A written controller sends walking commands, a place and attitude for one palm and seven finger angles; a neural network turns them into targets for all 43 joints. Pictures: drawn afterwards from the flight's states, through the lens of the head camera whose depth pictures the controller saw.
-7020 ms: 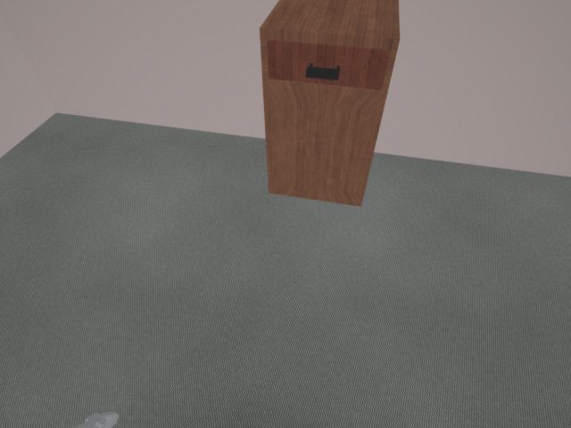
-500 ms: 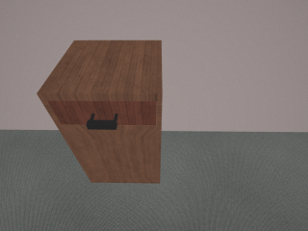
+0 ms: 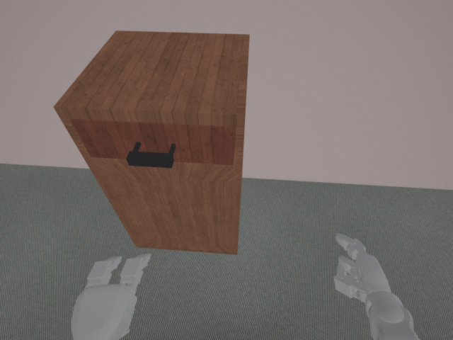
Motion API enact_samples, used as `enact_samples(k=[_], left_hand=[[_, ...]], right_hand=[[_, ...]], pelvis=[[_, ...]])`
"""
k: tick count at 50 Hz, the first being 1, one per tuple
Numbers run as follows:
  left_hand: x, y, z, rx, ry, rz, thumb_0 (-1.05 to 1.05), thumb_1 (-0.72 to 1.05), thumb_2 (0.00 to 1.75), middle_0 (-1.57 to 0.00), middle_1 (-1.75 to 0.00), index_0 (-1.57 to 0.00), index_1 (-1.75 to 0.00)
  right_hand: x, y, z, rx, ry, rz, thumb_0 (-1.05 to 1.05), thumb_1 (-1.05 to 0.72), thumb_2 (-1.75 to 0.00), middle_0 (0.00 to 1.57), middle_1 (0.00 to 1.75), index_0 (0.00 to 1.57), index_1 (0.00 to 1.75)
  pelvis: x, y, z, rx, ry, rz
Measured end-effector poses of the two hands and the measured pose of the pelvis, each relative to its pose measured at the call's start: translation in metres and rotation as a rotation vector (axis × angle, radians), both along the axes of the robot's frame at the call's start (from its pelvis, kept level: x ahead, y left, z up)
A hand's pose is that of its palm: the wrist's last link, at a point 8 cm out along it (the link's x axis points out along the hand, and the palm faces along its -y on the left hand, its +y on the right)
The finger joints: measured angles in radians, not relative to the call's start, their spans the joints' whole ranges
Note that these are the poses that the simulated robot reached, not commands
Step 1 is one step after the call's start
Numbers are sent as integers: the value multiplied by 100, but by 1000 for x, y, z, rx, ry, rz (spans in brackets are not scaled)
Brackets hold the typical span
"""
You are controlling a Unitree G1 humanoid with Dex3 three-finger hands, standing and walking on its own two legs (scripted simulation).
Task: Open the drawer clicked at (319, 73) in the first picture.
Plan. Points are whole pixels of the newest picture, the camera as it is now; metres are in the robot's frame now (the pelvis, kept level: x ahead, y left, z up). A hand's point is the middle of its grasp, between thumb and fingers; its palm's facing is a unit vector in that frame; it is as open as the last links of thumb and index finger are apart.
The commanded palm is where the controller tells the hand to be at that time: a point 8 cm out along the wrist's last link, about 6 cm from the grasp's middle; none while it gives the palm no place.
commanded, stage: raise the hand with hooked fingers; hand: left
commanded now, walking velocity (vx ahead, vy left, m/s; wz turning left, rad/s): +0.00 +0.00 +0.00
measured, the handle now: (152, 153) +0.54 +0.30 -0.05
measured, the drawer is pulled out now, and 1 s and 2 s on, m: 0.00 0.00 0.00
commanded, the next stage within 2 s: move the hooked fingers above the handle in 1.42 s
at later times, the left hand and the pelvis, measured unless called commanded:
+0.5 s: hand (112, 247) +0.24 +0.24 +0.04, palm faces +0.03 -0.09 -1.00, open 11.9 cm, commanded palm +0.22 +0.24 +0.10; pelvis +0.01 +0.00 +0.02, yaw +2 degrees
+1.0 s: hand (99, 193) +0.30 +0.27 +0.10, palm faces +0.04 -0.07 -1.00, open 13.8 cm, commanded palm +0.28 +0.27 +0.16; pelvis +0.01 +0.02 +0.04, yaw +3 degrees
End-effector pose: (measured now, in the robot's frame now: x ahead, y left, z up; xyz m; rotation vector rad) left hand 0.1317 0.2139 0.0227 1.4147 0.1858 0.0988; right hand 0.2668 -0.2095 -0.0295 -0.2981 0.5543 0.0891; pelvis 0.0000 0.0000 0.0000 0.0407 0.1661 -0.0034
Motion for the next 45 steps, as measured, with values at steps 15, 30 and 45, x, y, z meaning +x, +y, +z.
enact_samples(k=[15, 30, 45], left_hand=[[66, 21, 54, 42, -23, 52, 0, 18, 60, -27, -76, -27, -76], [97, 38, 80, 67, -109, 18, 0, -17, 45, -30, -98, -29, -99], [132, 49, 122, 73, -103, -7, 0, -45, 32, -32, -117, -31, -118]], right_hand=[[-52, 20, -56, 93, 268, -23, 1, -90, -89, 20, 30, 20, 30], [-79, -33, -56, -15, 335, -194, 1, -90, -89, 20, 30, 19, 29], [-37, 30, -24, 79, 206, -87, 1, -90, -89, 20, 30, 20, 29]], pelvis=[[12, -12, 12, -13, -40, 40], [14, 1, 21, -19, -50, 40], [13, 14, 33, -28, -124, 48]])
